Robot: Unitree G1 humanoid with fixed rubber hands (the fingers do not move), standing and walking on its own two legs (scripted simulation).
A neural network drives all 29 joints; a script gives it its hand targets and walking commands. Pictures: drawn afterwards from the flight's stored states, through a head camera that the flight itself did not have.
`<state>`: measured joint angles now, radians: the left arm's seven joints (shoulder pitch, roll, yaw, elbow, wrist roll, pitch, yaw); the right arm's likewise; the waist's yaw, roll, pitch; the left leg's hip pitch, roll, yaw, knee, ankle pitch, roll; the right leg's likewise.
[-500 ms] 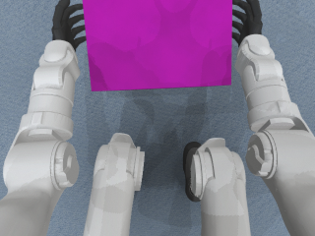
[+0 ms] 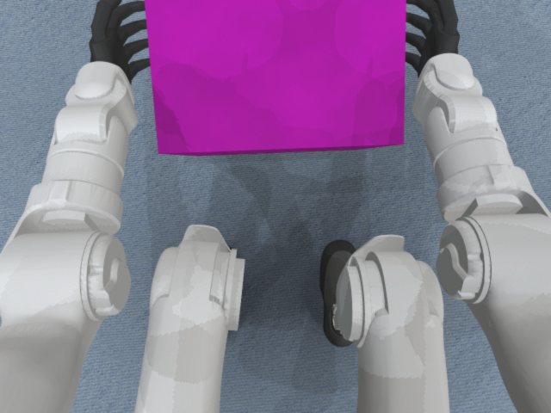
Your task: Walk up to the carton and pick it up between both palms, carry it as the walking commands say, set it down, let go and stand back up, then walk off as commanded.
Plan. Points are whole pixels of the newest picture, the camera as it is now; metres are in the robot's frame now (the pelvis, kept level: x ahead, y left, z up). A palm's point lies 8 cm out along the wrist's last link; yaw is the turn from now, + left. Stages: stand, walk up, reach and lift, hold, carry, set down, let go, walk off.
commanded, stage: set down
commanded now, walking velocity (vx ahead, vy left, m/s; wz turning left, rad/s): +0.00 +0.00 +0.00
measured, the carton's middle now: (276, 81) +0.52 +0.02 -0.26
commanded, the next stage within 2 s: none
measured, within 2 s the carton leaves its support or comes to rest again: neither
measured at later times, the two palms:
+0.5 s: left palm (114, 65) +0.51 +0.21 -0.16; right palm (436, 58) +0.53 -0.17 -0.16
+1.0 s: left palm (115, 64) +0.51 +0.21 -0.17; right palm (434, 57) +0.54 -0.17 -0.17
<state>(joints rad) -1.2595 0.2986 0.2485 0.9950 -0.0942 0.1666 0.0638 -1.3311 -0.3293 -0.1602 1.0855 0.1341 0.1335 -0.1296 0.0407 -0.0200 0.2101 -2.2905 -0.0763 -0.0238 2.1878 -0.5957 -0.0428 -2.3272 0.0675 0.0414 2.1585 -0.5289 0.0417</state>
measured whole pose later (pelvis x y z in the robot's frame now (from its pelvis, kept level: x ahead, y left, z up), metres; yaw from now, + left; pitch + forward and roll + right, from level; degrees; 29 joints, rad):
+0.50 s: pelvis +0.00 +0.00 -0.01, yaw +0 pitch +39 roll +1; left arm -1.31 0.32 0.25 1.06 -0.09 0.14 0.03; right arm -1.38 -0.35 -0.17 1.14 0.12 0.12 -0.09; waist 0.04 -0.02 0.24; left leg -2.30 -0.06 -0.01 2.20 -0.58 -0.03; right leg -2.33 0.05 0.03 2.18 -0.52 0.03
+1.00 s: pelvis -0.01 +0.00 -0.01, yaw +0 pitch +36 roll +1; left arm -1.37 0.35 0.23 1.12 -0.11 0.09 0.01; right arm -1.42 -0.37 -0.17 1.16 0.13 0.08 -0.06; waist 0.04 -0.01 0.32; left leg -2.27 -0.04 -0.01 2.22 -0.57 -0.03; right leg -2.30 0.04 0.02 2.19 -0.51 0.02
